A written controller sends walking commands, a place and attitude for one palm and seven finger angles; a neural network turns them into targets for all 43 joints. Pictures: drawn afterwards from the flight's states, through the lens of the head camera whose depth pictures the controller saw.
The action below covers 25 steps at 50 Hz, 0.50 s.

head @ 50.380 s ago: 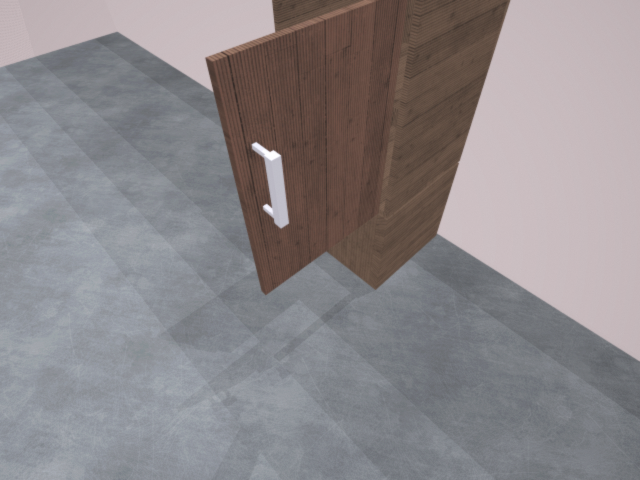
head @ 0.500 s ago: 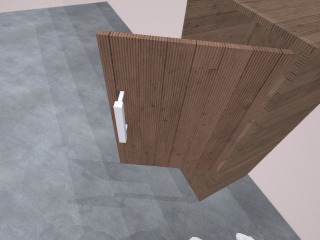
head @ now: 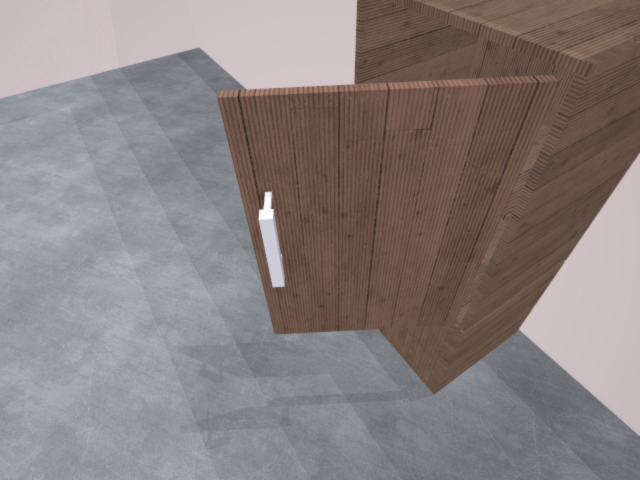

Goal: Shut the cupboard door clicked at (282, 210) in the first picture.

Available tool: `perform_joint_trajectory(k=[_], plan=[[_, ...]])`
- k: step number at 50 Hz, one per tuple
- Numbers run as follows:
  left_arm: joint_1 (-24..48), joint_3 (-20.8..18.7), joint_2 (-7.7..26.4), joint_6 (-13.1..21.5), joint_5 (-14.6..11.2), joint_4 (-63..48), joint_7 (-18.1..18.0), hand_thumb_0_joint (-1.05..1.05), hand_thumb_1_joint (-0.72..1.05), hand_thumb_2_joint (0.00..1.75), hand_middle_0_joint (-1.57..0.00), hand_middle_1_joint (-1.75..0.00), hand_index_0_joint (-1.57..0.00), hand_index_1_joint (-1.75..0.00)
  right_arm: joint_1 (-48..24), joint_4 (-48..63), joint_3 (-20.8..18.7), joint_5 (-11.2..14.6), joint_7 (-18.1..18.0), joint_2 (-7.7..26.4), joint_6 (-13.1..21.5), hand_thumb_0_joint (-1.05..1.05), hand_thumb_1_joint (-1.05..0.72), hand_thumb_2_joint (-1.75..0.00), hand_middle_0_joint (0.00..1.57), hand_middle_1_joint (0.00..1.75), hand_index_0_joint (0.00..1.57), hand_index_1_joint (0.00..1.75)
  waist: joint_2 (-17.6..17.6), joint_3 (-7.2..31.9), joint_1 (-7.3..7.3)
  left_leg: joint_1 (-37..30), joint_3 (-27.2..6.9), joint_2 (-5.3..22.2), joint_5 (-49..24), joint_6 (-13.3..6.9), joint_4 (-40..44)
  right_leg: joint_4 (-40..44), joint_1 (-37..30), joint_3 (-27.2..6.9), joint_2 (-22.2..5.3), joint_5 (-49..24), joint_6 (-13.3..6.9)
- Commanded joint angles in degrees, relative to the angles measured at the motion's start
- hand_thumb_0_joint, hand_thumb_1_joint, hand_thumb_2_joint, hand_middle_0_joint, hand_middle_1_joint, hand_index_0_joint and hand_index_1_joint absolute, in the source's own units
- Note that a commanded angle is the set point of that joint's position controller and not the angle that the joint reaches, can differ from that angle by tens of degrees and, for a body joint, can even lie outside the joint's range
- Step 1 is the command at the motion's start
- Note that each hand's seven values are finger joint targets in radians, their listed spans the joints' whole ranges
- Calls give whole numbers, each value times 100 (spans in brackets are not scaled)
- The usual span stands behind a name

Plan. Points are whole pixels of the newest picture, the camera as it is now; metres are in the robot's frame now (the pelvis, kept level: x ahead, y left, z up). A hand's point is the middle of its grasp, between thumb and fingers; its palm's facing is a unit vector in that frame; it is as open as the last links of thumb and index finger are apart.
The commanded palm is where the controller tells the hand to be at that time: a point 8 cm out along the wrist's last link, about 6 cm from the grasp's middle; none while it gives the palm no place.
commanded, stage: come to a stop and stand still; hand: left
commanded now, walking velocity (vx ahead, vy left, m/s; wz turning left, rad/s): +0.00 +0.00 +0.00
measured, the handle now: (273, 241) +0.47 +0.10 +0.01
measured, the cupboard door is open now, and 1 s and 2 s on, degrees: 59 59 59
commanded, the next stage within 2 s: look again from close up in 1.16 s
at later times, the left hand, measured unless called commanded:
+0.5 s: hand out of the picture -0.10 +0.18 -0.17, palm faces +0.13 -0.97 -0.18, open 7.3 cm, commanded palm none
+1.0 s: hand out of the picture -0.10 +0.29 -0.21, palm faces +0.06 -0.98 -0.21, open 7.4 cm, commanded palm none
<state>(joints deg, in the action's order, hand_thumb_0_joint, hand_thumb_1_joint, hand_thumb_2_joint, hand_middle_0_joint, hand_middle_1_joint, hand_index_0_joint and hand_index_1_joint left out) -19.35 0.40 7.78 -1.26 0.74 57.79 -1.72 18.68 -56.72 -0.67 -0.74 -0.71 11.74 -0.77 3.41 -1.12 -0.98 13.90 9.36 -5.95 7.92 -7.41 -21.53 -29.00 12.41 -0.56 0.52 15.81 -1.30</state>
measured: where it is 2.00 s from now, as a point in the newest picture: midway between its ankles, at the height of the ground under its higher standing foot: outside the picture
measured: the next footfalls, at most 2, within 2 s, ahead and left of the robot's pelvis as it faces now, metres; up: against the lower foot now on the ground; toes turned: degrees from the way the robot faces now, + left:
left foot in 0.96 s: +0.01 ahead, +0.20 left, +0.00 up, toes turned -1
right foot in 1.26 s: -0.06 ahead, -0.01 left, +0.00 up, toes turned +0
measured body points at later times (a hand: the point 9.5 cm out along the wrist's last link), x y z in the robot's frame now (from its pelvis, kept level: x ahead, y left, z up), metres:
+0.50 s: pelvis -0.03 +0.03 +0.01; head -0.04 +0.01 +0.45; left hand -0.10 +0.23 -0.15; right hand +0.01 -0.21 -0.16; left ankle +0.06 +0.02 -0.73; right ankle +0.00 -0.12 -0.73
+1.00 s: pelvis -0.07 +0.10 -0.03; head -0.06 +0.13 +0.42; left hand -0.10 +0.35 -0.19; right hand -0.02 -0.14 -0.16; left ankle -0.06 +0.24 -0.74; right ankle -0.04 -0.06 -0.72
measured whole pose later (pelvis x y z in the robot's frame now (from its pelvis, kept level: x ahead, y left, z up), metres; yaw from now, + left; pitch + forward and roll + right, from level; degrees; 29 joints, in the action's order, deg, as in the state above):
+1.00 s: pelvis -0.07 +0.10 -0.03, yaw +1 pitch -2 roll +1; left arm -19.0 -3.6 12.7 -2.9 1.6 60.3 -2.0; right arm 15.3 -55.0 -2.6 -1.0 -1.7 8.9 1.0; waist -5.2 -3.5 -0.1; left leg 18.3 -4.5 -2.1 20.9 1.0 -40.7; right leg -49.3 24.5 -4.1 -3.8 26.0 -1.4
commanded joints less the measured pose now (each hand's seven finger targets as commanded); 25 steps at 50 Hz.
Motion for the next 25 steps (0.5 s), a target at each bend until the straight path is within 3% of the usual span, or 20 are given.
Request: perform_joint_trajectory(k=[1,5,6,9,10,14,16,19,20,22,24,25], plan=[[-370,-176,753,29,60,-139,-84,0,90,90,-20,-30,-20,-30,-64,216,-111,-6,-75,606,131,0,-90,-90,20,30,20,30,219,-312,201,-15,-2242,1497,2268,697,1539,-112,531,-142,-210,709,-258],[-802,-206,623,-33,71,142,-70,0,90,90,-20,-30,-20,-30,-190,110,-139,-10,-90,617,64,0,-90,-90,20,30,20,30,103,-356,320,161,-2000,1404,2270,876,1745,-43,268,79,-130,721,-245],[-865,-211,628,-9,78,192,-79,0,90,90,-20,-30,-20,-30,-210,74,-147,-5,-94,573,54,0,-90,-90,20,30,20,30,-90,-366,358,216,-1895,1346,2029,916,1708,205,86,77,-152,643,-268],[-835,-200,507,33,57,252,-79,0,90,90,-20,-30,-20,-30,-128,-43,-152,-5,-95,551,31,0,-90,-90,20,30,20,30,-375,-445,242,95,-1736,1248,1921,1031,1697,527,145,-122,-221,738,-334],[-812,-192,496,54,53,273,-78,0,90,90,-20,-30,-20,-30,-86,-89,-152,-4,-96,542,33,0,-90,-90,20,30,20,30,-402,-415,201,-58,-1731,1226,1826,1031,1663,559,239,-180,-235,751,-339],[-557,-141,415,138,49,254,-70,0,90,90,-20,-30,-20,-30,71,-226,-109,2,-84,447,70,0,-90,-90,20,30,20,30,-619,-384,22,-451,-1711,1274,1640,719,1318,702,687,-515,-380,823,-342],[-593,-140,411,143,51,290,-76,0,90,90,-20,-30,-20,-30,80,-272,-114,8,-90,456,97,0,-90,-90,20,30,20,30,-473,-264,19,-520,-1840,1358,1685,720,1385,540,656,-442,-333,636,-320],[-938,-154,440,80,66,427,-78,0,90,90,-20,-30,-20,-30,-107,-263,-153,18,-97,549,83,0,-90,-90,20,30,20,30,-174,-290,160,-272,-2007,1446,2231,883,1728,251,505,-166,-175,693,-263],[-1146,-179,449,57,77,492,-81,0,90,90,-20,-30,-20,-30,-217,-232,-182,18,-98,584,60,0,-90,-90,20,30,20,30,-47,-364,244,-113,-1932,1390,2250,1038,1859,234,371,-22,-100,725,-253],[-1464,-214,486,53,92,616,-85,0,90,90,-20,-30,-20,-30,-404,-196,-205,30,-96,597,21,0,-90,-90,20,30,20,30,-160,-490,359,123,-1728,1195,2008,1316,1951,514,63,39,-71,713,-268],[-1620,-257,483,84,77,690,-79,0,90,90,-20,-30,-20,-30,-515,-189,-220,65,-97,568,-22,0,-90,-90,20,30,20,30,-414,-629,397,51,-1392,902,1664,1634,1639,930,131,-106,-200,918,-350],[-1507,-269,493,107,75,665,-79,0,90,90,-20,-30,-20,-30,-451,-202,-213,86,-95,495,-48,0,-90,-90,20,30,20,30,-701,-603,306,-257,-1198,683,1501,1624,1030,1246,563,-504,-486,1317,-473]])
